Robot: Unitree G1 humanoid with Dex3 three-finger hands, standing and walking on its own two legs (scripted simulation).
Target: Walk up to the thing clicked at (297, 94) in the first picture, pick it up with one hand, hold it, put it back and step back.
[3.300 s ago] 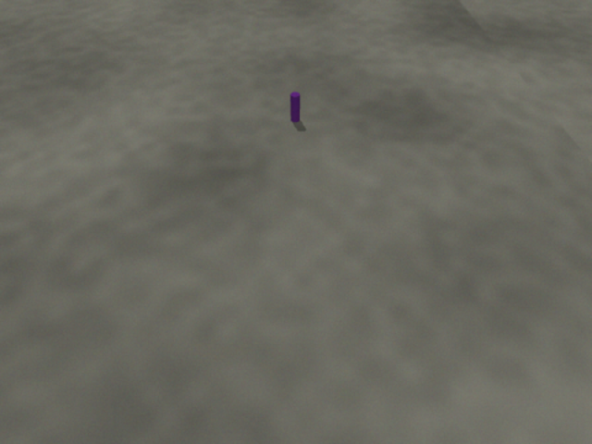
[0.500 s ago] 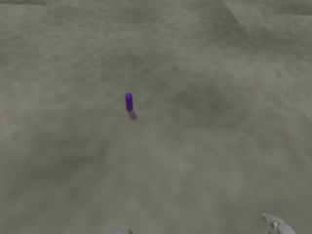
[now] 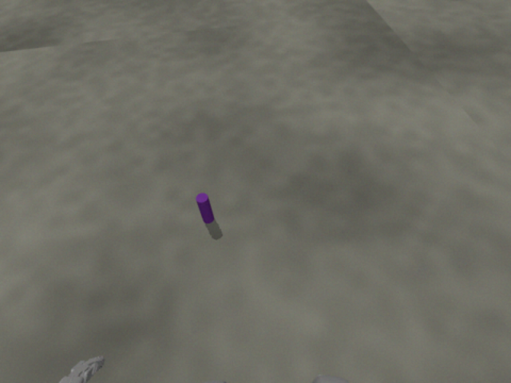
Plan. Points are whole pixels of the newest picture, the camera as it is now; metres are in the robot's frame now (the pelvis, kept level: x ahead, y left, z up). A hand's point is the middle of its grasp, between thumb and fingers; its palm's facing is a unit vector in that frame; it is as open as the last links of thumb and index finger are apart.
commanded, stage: walk up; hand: left
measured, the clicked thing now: (205, 208) +0.91 +0.28 -0.68
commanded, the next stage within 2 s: none
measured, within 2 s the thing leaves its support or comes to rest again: neither
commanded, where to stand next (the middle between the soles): +0.58 +0.06 m, yaw +0 degrees
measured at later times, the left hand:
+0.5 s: hand (94, 334) +0.24 +0.34 -0.15, palm faces -0.04 -0.94 -0.34, open 7.4 cm
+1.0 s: hand (122, 243) +0.42 +0.31 -0.12, palm faces -0.01 -0.92 -0.40, open 7.4 cm
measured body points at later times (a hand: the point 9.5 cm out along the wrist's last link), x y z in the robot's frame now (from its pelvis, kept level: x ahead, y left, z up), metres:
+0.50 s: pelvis +0.19 +0.06 +0.01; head +0.21 +0.09 +0.45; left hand +0.24 +0.39 -0.13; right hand +0.25 -0.27 -0.08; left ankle +0.22 +0.16 -0.73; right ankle +0.21 -0.09 -0.67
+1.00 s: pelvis +0.35 +0.04 +0.01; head +0.37 +0.02 +0.46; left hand +0.42 +0.36 -0.09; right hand +0.43 -0.28 -0.12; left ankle +0.43 +0.19 -0.69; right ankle +0.38 -0.09 -0.73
